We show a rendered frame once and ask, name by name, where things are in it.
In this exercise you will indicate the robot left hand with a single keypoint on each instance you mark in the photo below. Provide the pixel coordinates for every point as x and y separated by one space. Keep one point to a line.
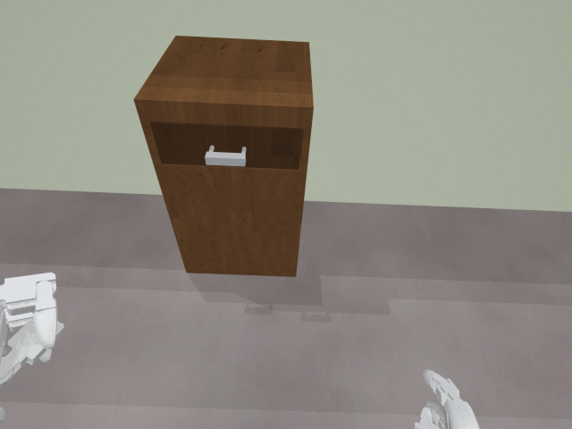
28 306

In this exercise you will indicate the drawer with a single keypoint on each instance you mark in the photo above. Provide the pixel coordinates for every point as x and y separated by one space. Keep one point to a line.
267 147

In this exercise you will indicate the robot right hand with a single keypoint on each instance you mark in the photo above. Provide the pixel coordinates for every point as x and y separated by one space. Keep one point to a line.
457 414

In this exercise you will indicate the handle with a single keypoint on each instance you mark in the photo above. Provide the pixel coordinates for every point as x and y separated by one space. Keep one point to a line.
228 159

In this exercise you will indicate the cabinet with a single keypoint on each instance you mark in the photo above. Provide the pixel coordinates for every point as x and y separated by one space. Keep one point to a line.
232 220

